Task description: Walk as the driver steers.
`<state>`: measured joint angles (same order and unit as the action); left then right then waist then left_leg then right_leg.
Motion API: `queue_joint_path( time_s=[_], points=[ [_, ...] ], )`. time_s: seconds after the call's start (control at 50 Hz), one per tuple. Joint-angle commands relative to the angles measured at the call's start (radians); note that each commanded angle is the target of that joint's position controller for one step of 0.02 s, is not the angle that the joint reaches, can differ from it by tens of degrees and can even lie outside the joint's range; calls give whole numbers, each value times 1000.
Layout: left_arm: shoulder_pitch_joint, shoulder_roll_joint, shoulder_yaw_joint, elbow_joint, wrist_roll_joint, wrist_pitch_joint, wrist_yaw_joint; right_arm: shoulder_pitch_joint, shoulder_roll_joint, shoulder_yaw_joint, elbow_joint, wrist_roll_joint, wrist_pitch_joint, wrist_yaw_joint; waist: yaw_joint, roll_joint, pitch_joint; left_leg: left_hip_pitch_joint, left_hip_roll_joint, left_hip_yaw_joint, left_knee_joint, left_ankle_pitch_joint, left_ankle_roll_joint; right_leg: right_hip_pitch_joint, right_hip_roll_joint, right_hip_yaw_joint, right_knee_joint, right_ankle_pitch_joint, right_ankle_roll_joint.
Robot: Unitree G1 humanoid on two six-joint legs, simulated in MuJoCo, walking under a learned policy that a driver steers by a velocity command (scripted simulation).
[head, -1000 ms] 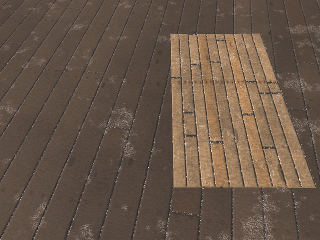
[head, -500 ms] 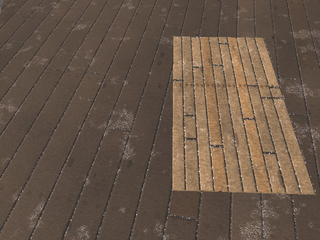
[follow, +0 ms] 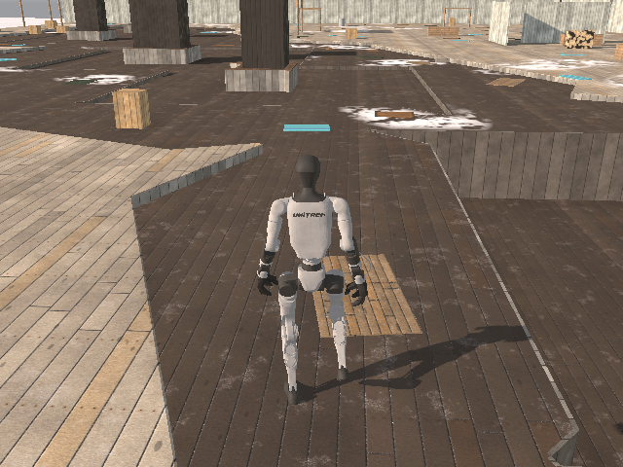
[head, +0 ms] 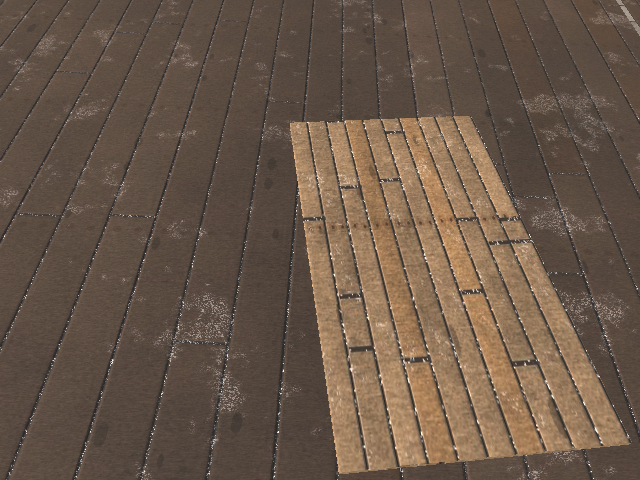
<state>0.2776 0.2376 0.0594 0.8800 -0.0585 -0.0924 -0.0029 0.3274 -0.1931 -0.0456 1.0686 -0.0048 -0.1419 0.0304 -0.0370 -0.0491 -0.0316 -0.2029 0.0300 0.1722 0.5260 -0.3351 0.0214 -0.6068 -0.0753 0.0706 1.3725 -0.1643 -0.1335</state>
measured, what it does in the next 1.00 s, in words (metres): walks ahead: right foot, then left foot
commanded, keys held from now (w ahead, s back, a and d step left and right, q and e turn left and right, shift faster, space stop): w+e+shift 0.38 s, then w+q+shift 0.62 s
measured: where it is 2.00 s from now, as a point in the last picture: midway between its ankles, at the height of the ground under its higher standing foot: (321, 144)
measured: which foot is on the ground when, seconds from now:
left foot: down 0.00-0.34, up 0.36-0.80, down 0.82-1.00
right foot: up 0.00-0.32, down 0.34-0.82, up 0.84-1.00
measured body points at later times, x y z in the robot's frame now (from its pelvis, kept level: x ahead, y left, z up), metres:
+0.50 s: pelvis +0.36 -0.06 -0.02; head +0.37 -0.05 +0.43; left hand +0.46 +0.17 -0.16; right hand +0.46 -0.35 -0.09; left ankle +0.39 +0.13 -0.60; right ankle +0.37 -0.09 -0.73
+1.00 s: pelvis +0.82 -0.13 -0.01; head +0.83 -0.14 +0.44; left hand +1.05 +0.08 -0.06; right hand +0.81 -0.39 -0.14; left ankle +0.85 -0.10 -0.73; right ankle +0.79 -0.31 -0.62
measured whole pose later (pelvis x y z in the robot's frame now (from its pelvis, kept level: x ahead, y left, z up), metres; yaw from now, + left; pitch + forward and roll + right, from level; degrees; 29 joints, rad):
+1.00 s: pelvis +0.82 -0.13 -0.01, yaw -4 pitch +0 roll +2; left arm 0.11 0.22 -0.01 0.63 0.01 -0.17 -0.01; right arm 0.43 -0.26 -0.06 0.80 0.01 -0.08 0.04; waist -0.04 0.01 0.02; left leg -0.29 -0.22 -0.04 0.48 -0.18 0.16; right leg -0.60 -0.05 0.17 1.33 -0.31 -0.03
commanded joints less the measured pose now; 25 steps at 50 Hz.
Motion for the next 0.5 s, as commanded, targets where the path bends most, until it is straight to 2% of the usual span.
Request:
queue_joint_path(
  time_s=[0.02, 0.04, 0.06, 0.08, 0.1, 0.12, 0.14, 0.16, 0.18, 0.2, 0.24, 0.26, 0.28, 0.3, 0.32, 0.34, 0.36, 0.38, 0.4, 0.42, 0.44, 0.46, 0.48, 0.5],
  points=[
    [30, -3, 9, -61, -5, 40, -20, -4, -68, -1, -22, -14, -4, -6, 35, 129, 119, 70, 249, -201, -346, 69, 3, -248, -98, 62, 33, 92, -1],
    [1, -2, 12, -77, 1, 49, -21, -1, -73, 0, -23, -16, -4, -13, 35, 107, 145, 58, 239, -151, -360, 120, -2, -274, -96, 59, 19, 125, 7],
    [-25, 10, 17, -79, 5, 57, -20, -6, -53, 7, -24, -19, 1, -20, 32, 83, 164, 55, 197, -81, -366, 176, -16, -295, -77, 48, -3, 161, 11],
    [-67, -10, 12, -114, 5, 59, -21, 4, -92, 2, -30, -26, 0, -29, 33, 110, 192, 25, 227, -68, -399, 199, -10, -298, -82, 39, -66, 201, 20],
    [-108, -1, 12, -134, 12, 58, -24, 23, -92, 3, -30, -25, 0, -39, 23, 86, 218, 39, 218, -33, -424, 227, -10, -317, -75, 15, -112, 224, 27],
    [-145, 10, 15, -150, 11, 54, -28, 45, -90, 5, -30, -28, 1, -48, 13, 74, 245, 65, 207, 5, -433, 270, -14, -341, -60, -8, -166, 247, 27],
    [-175, 15, 16, -164, 11, 50, -31, 70, -103, 3, -33, -33, 3, -57, 4, 58, 245, 104, 205, 27, -436, 307, -17, -353, -51, -31, -215, 261, 22],
    [-212, 21, 15, -180, 11, 46, -37, 83, -118, 1, -40, -31, 5, -64, -3, 49, 254, 150, 215, 53, -436, 361, -14, -372, -45, -53, -268, 275, 17],
    [-242, 21, 14, -198, 12, 39, -49, 108, -126, -1, -43, -27, 9, -71, -10, 36, 258, 199, 211, 85, -421, 450, -35, -376, -32, -85, -327, 281, 4],
    [-272, 12, 11, -219, 12, 32, -62, 120, -147, -4, -51, -24, 15, -78, -8, 40, 251, 231, 211, 112, -398, 576, -51, -344, -17, -133, -394, 272, -8],
    [-293, 24, 16, -252, 12, 20, -85, 102, -208, -14, -88, -23, 27, -94, 32, 82, 194, 238, 200, 174, -297, 1081, -77, -138, 54, -261, -503, 230, -43],
    [-265, 45, 25, -255, 4, 20, -93, 116, -242, -23, -101, -20, 37, -106, 66, 131, 146, 260, 212, 183, -204, 1340, -73, -35, 100, -314, -503, 192, -49],
    [-187, 74, 38, -243, -4, 30, -95, 96, -279, -34, -120, -13, 47, -117, 127, 192, 93, 261, 237, 181, -94, 1528, -56, 88, 126, -331, -489, 147, -53],
    [-20, 135, 65, -207, -7, 47, -88, 32, -305, -44, -150, -8, 55, -116, 228, 244, 21, 224, 258, 160, 87, 1650, -27, 279, 139, -309, -472, 70, -77],
    [232, 237, 110, -141, 0, 65, -72, -59, -313, -51, -198, 0, 49, -97, 345, 248, -79, 108, 249, 111, 358, 1608, 9, 577, 136, -236, -535, 23, -122],
    [402, 248, 127, -71, -2, 75, -43, -162, -262, -44, -225, 26, 35, -62, 416, 119, -81, -74, 107, 106, 791, 882, 11, 805, 81, -119, -764, 121, -170],
    [318, 211, 95, -38, 47, 70, -48, -201, -33, 10, -304, 2, -17, -36, 237, -273, 58, -462, -84, -36, 1193, -214, 22, 836, 60, 141, -738, 198, -190],
    [219, 148, 54, -107, 87, 30, -58, -57, 14, 34, -393, 39, -70, -15, 74, -290, -149, -695, -108, -293, 1288, -243, 66, 948, -102, 657, -898, -198, -372],
    [245, 68, 42, -99, 76, 10, -61, -136, -74, 19, -412, 60, -93, -9, 121, -95, -127, -733, -60, -325, 1220, -140, 107, 873, -158, 734, -1091, -382, -322],
    [210, 51, 33, -88, 61, -6, -65, -107, -106, 8, -396, 79, -83, -6, 62, 85, -31, -728, -11, -294, 1114, -53, 114, 723, -176, 668, -1146, -425, -276],
    [86, 49, 23, -115, 50, -15, -65, -55, -99, 9, -361, 62, -55, -12, -6, 214, 15, -660, 52, -300, 1035, 26, 99, 554, -162, 591, -1144, -425, -232],
    [-4, 58, 19, -135, 58, -21, -58, -18, -101, 9, -343, 49, -24, -16, -49, 204, 44, -584, 99, -305, 985, 70, 73, 382, -140, 522, -1143, -379, -212],
    [-44, 46, 8, -135, 66, -26, -48, 1, -122, 3, -327, 48, 10, -20, -73, 180, 77, -527, 148, -299, 953, 89, 49, 248, -115, 419, -1152, -300, -185],
    [-43, 51, 4, -119, 68, -33, -44, -11, -122, 2, -330, 46, 34, -29, -77, 143, 100, -511, 170, -289, 910, 107, 28, 168, -94, 324, -1158, -234, -166]
  ],
)
Keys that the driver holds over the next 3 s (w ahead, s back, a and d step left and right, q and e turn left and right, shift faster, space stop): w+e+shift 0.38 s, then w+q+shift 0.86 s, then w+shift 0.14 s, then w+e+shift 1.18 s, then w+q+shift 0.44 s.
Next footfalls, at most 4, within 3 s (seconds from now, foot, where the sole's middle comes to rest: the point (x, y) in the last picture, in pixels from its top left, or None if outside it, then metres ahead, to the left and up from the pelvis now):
0.34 right None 0.40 -0.10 -0.77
0.82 left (352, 338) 0.89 -0.11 -0.77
1.24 right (410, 230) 1.26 -0.31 -0.77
1.66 left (276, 170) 1.53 0.09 -0.77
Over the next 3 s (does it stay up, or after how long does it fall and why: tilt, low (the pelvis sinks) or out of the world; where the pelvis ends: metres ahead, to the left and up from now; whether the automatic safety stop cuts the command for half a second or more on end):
stays up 2.39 -0.40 -0.01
